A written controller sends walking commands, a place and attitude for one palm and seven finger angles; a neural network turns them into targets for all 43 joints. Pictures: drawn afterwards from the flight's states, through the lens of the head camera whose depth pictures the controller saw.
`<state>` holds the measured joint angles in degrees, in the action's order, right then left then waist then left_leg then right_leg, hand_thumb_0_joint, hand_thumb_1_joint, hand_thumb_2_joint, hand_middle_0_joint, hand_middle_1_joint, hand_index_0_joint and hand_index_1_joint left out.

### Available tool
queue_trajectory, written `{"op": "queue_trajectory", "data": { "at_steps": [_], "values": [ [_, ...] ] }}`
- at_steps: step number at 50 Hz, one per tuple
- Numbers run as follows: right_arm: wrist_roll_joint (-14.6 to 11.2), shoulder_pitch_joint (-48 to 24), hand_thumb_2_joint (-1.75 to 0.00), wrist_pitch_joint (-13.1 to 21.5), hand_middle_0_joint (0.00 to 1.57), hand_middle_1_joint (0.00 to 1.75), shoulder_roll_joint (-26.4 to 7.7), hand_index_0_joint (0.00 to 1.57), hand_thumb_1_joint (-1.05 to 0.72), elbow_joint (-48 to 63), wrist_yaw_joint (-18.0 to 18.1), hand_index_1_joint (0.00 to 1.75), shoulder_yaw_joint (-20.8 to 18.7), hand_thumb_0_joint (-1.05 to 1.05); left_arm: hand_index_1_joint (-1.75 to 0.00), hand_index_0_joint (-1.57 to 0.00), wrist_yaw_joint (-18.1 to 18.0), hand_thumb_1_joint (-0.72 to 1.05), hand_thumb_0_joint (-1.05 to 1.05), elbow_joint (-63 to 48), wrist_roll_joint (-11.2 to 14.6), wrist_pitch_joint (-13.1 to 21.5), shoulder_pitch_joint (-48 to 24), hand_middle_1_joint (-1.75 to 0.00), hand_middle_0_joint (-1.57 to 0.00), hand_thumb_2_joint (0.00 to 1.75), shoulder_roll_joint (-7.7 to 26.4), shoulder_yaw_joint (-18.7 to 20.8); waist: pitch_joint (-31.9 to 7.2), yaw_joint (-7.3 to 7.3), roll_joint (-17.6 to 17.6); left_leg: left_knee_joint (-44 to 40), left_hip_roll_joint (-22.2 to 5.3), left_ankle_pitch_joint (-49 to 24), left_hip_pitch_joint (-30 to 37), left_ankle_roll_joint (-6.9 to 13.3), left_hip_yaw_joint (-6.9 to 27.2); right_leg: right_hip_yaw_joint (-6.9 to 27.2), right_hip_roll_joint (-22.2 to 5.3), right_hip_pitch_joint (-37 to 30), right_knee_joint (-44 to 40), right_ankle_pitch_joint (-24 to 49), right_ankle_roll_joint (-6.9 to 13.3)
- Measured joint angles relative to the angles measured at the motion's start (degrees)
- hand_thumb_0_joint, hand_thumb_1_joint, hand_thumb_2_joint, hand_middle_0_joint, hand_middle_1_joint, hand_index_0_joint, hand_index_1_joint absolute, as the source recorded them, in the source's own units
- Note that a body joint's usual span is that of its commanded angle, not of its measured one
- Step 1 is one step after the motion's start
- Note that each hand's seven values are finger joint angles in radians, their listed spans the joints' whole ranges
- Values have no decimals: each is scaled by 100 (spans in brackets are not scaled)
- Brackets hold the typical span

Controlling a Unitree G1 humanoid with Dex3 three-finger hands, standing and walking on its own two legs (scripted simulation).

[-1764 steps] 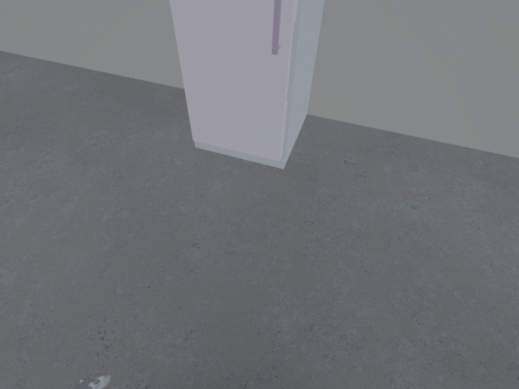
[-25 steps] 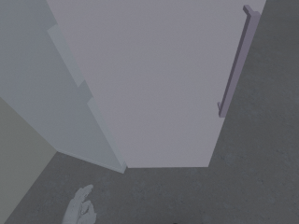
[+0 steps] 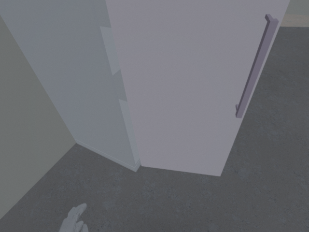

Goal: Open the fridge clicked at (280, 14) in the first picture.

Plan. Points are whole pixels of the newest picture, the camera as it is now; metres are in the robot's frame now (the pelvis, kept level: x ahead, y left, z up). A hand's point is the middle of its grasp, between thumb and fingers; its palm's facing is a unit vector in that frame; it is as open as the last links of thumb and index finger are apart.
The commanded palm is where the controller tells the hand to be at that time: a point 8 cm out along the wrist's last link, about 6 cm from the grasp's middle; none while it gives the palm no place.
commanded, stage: stop stepping back and stand still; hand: right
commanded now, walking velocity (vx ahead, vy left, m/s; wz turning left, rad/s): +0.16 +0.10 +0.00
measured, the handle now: (251, 74) +0.60 -0.28 +0.11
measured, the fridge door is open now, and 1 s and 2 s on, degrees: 72 72 72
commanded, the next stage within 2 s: let the arm hang, fingers relaxed in 0.96 s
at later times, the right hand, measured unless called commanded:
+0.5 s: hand out of the picture +0.18 -0.30 +0.16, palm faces +0.50 +0.78 -0.38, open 7.4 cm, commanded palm +0.10 -0.33 +0.18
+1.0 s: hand out of the picture +0.21 -0.30 +0.16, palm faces +0.42 +0.78 -0.46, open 7.4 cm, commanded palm +0.14 -0.34 +0.18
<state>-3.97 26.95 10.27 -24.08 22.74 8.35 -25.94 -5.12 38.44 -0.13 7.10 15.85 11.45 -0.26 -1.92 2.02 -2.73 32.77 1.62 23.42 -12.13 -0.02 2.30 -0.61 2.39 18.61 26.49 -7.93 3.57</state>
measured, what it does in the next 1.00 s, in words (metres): steps on the spot: right foot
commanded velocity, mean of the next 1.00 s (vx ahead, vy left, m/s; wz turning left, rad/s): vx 0.04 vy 0.02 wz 0.00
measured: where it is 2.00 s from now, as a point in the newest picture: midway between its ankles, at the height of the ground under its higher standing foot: outside the picture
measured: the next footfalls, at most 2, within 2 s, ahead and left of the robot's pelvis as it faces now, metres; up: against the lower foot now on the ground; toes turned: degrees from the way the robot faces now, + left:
right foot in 0.36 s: +0.06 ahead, -0.15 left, +0.00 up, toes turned -6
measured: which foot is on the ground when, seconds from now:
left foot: down 0.00-1.00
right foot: down 0.00-0.14, up 0.16-0.34, down 0.36-1.00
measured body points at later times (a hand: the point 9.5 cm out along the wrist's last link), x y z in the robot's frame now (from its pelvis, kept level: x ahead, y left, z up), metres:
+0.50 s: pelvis -0.01 -0.02 -0.01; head -0.02 -0.04 +0.44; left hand +0.15 +0.19 -0.09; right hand +0.15 -0.34 +0.18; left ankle -0.01 +0.08 -0.72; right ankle +0.02 -0.14 -0.74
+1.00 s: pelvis +0.02 -0.03 +0.00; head +0.05 -0.05 +0.45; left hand +0.22 +0.19 -0.07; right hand +0.19 -0.34 +0.19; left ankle +0.01 +0.07 -0.74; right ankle +0.02 -0.14 -0.74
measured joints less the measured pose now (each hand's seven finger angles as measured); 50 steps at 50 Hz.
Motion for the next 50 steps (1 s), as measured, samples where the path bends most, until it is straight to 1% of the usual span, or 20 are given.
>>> {"op": "queue_trajectory", "data": {
  "at_steps": [3, 6, 7, 9, 11, 12, 14, 17, 18, 20, 23, 25, 27, 29, 32, 35, 38, 41, 45, 50],
  "values": [
    [67, 439, -90, -5, 21, 30, 75, 21, -90, 466, -27, 30, 190, 1, -30, -20, 102, 90, 1, -139, -14, 117, 140, -30, -20, 90, -95, -58, 38, 23, -6, -514, 100, -102, 150, 51, -237, 34, 5, -90, -377, 108, -44],
    [168, 821, -90, 115, 21, 30, 37, 21, -90, 850, -111, 30, 406, 1, -30, -20, 155, 90, 1, -182, -68, 114, 161, -30, -20, 90, -108, -57, 43, 11, 81, -897, 132, -531, 296, 192, -355, 68, 14, 50, -168, -122, -111],
    [198, 884, -90, 150, 21, 30, -13, 21, -90, 900, -137, 30, 445, 1, -30, -20, 160, 90, 1, -156, -99, 76, 147, -30, -20, 90, -95, -35, 39, -6, 145, -886, 145, -633, 297, 224, -407, 90, -6, 168, 119, -463, -165],
    [212, 920, -90, 200, 21, 30, -113, 21, -89, 908, -141, 30, 435, 1, -30, -20, 161, 90, 1, -45, -93, -40, 118, -30, -20, 90, -74, 19, -31, -139, 163, -803, 111, -838, 251, 313, -415, 105, 12, 552, 1273, -1014, -269],
    [213, 805, -90, 253, 22, 30, -77, 22, -89, 729, -104, 30, 354, 1, -30, -20, 149, 90, 1, 87, -56, -136, 101, -30, -20, 90, -28, 62, -129, -270, 142, -677, 44, -901, 210, 298, -370, 86, -26, 823, 2340, -1179, -299],
    [211, 693, -90, 263, 22, 30, -30, 22, -89, 574, -76, 30, 305, 1, -30, -20, 137, 90, 1, 136, -43, -168, 108, -30, -20, 90, -5, 72, -188, -301, 127, -618, 1, -834, 204, 252, -361, 63, -86, 838, 2513, -1218, -291],
    [219, 382, -90, 253, 22, 30, 83, 22, -89, 183, -5, 30, 235, 1, -30, -20, 93, 90, 1, 178, -19, -194, 134, -30, -20, 90, 47, 84, -282, -314, 109, -477, -104, -668, 187, 179, -399, -11, -266, 660, 2263, -1262, -247],
    [220, -109, -90, 145, 21, 30, 329, 21, -89, -218, 96, 30, 282, 1, -30, -20, 9, 90, 1, 132, -17, -109, 149, -30, -20, 90, 198, 122, -276, -271, 184, -62, -239, -400, 99, 69, -535, -36, -484, 71, 1249, -1353, -161],
    [211, -229, -90, 114, 21, 30, 412, 21, -89, -246, 110, 30, 323, 1, -30, -20, -13, 90, 1, 103, -20, -57, 114, -30, -20, 90, 257, 145, -227, -236, 228, 170, -285, -276, 15, 16, -580, -8, -494, -36, 984, -1154, -196],
    [200, -348, -90, 61, 21, 30, 506, 21, -89, -206, 123, 30, 357, 1, -30, -20, -19, 90, 1, 87, -17, 9, -71, -30, -20, 90, 230, 159, -6, -228, 143, 655, -337, -1, -153, -5, -393, -98, -377, -23, 1104, -842, -274],
    [205, -229, -90, 70, 21, 30, 353, 21, -90, 71, 60, 30, 306, 1, -30, -20, 65, 90, 1, -5, -47, 164, -242, -30, -20, 90, -46, 90, 214, -153, -29, 1262, -209, 247, -488, -22, -211, -187, -273, -122, 943, -801, -264],
    [207, -82, -90, 115, 21, 30, 187, 21, -90, 362, 26, 30, 260, 1, -30, -20, 152, 90, 1, -111, -51, 254, -235, -30, -20, 90, -217, 3, 314, -102, -56, 1018, -125, 103, -500, -27, -291, -123, -259, -171, 750, -706, -280],
    [212, 155, -90, 199, 21, 30, 16, 21, -90, 677, 14, 30, 148, 2, -30, -20, 239, 90, 1, -206, -47, 297, -210, -30, -20, 90, -320, -102, 367, -121, -35, 272, -78, -271, -320, -7, -390, -104, -283, -160, 699, -686, -323],
    [210, 368, -90, 299, 21, 30, -74, 21, -89, 835, -9, 30, 64, 1, -30, -20, 303, 90, 1, -223, -39, 272, -214, -30, -20, 90, -340, -153, 408, -134, 137, -35, 32, -705, -207, 162, -468, -35, -383, -122, 788, -766, -367],
    [155, 544, -90, 364, 21, 30, -73, 21, -89, 811, -36, 30, 43, 1, -30, -20, 346, 90, 1, -158, -20, 176, -193, -30, -20, 90, -274, -139, 310, -203, 362, -185, 126, -667, -159, 253, -508, 21, -464, -65, 850, -874, -375],
    [112, 540, -90, 320, 21, 30, 70, 21, -89, 552, -13, 30, 122, 1, -30, -20, 306, 90, 1, -50, 14, 65, -220, -30, -20, 90, -145, -79, 261, -246, 432, -239, 76, -591, -79, 211, -473, -5, -410, -169, 753, -918, -361],
    [111, 430, -90, 188, 21, 30, 199, 21, -89, 221, -5, 30, 203, 1, -30, -20, 210, 90, 1, -5, 29, -14, -287, -30, -20, 90, -39, -38, 273, -285, 357, -262, -34, -543, 6, 134, -384, -101, -304, -373, 510, -865, -302],
    [137, 279, -90, 59, 21, 30, 246, 21, -89, 61, -7, 30, 296, 1, -30, -20, 135, 90, 1, -97, 45, -42, -374, -30, -20, 90, 31, -4, 333, -277, 296, -312, -78, -539, 64, 92, -362, -125, -260, -467, 381, -829, -279],
    [158, 186, -90, 37, 21, 30, 209, 21, -89, 290, -9, 30, 387, 1, -30, -20, 116, 90, 1, -274, 55, -14, -520, -30, -20, 90, 47, 15, 437, -242, 196, -413, -65, -592, 103, 103, -372, -115, -270, -491, 310, -792, -290],
    [145, 464, -90, 211, 21, 30, 5, 21, -89, 736, -13, 30, 299, 1, -30, -20, 153, 90, 1, -499, 57, -30, -631, -30, -20, 90, 27, 32, 421, -149, 171, -530, -17, -675, 96, 124, -386, -97, -317, -433, 304, -768, -311]
  ]
}}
